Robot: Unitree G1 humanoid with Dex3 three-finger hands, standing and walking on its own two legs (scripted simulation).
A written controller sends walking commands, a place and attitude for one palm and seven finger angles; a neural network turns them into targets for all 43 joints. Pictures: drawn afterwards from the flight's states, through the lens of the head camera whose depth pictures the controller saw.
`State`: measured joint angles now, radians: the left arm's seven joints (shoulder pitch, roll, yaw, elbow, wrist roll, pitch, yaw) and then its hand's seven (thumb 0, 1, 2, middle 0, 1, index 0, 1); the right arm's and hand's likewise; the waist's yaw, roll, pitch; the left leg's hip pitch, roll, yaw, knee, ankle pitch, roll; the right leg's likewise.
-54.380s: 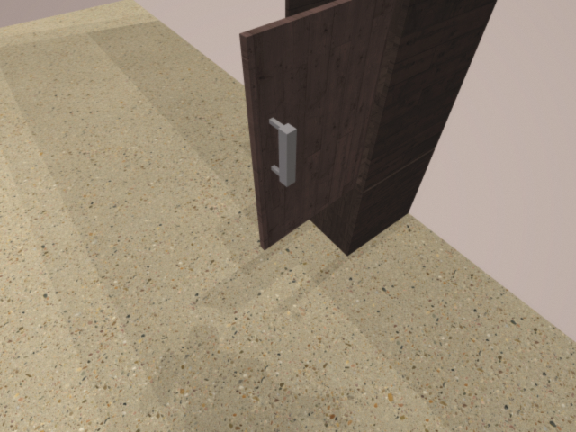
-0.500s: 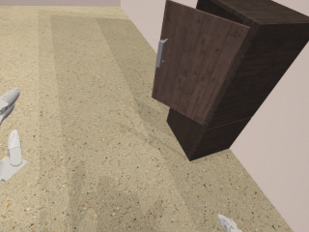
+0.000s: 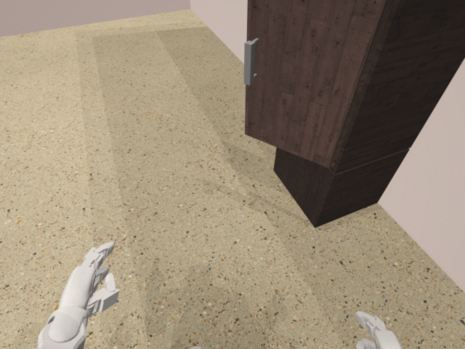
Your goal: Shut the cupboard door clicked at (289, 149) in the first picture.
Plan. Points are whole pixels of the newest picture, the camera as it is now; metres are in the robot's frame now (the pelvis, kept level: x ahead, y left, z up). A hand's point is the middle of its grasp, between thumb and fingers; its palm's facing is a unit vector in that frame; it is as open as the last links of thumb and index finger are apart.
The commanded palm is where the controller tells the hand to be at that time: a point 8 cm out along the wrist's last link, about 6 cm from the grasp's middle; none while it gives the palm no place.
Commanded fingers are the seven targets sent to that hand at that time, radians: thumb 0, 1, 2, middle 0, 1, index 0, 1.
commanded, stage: let the arm hang, fingers relaxed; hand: left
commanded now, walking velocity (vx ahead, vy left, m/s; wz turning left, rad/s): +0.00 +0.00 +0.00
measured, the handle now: (252, 61) +0.99 -0.07 +0.03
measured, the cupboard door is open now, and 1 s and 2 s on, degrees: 34 34 34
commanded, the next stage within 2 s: look to check the result in 0.94 s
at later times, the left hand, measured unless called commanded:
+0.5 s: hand out of the picture -0.02 +0.17 -0.15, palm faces +0.03 -0.98 -0.20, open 7.3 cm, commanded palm none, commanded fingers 0.00 0.90 0.90 -0.20 -0.30 -0.20 -0.30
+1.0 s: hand out of the picture -0.01 +0.15 -0.15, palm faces +0.01 -0.99 -0.17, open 7.4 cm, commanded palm none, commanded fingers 0.00 0.90 0.90 -0.20 -0.30 -0.20 -0.30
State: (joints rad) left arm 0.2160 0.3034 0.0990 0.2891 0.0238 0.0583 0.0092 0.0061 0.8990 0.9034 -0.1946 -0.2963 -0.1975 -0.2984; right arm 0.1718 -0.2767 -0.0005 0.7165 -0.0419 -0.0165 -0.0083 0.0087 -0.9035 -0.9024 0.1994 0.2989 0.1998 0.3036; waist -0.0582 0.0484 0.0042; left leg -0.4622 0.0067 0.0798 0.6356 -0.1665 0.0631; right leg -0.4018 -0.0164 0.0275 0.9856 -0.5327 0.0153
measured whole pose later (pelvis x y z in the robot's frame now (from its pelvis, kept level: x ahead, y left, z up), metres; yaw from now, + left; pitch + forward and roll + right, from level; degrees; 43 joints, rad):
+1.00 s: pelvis +0.02 -0.02 +0.03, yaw -1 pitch -2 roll +0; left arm 0.31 0.14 -0.01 1.17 0.01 0.00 0.03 0.01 0.91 0.90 -0.20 -0.30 -0.20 -0.30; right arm 0.32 -0.12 0.00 1.16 -0.01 0.01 -0.04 0.00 -0.91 -0.90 0.20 0.30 0.20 0.30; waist -0.01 0.00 0.04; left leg -0.16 -0.02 0.06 0.38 -0.19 0.03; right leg -0.11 -0.01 0.01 0.38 -0.24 0.01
